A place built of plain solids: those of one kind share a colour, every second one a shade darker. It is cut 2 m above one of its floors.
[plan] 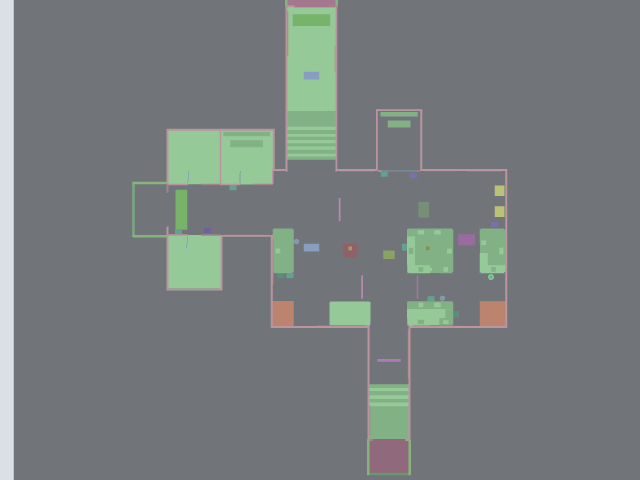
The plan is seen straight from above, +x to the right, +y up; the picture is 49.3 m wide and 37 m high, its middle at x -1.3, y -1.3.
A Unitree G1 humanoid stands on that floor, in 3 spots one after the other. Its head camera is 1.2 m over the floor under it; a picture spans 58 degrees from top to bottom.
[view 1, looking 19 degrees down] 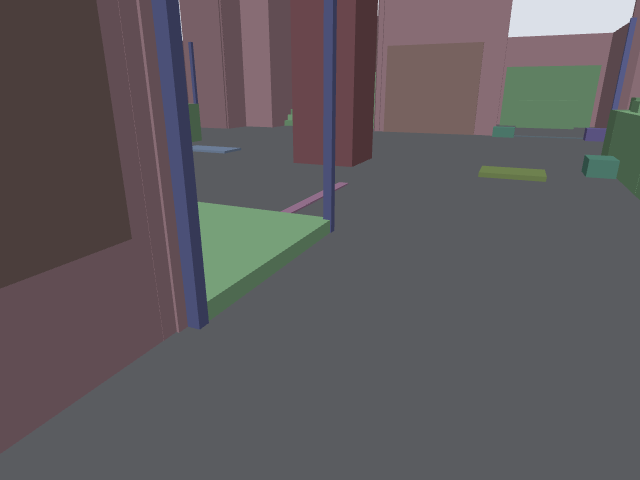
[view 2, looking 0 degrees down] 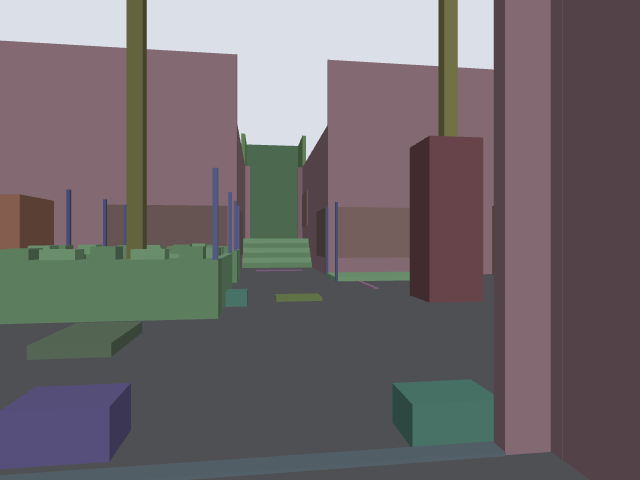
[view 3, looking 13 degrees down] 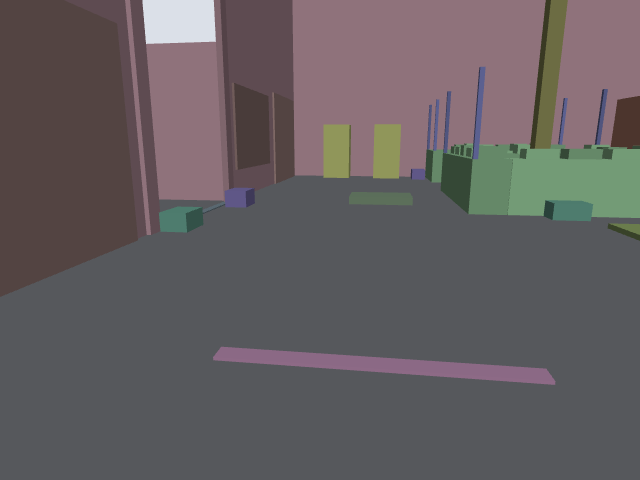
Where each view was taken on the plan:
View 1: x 4.02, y -9.50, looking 114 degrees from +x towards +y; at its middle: piece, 3.69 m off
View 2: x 4.80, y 6.33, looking -98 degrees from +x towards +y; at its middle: front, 16.02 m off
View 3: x -1.96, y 1.04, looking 8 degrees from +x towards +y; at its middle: ground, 5.33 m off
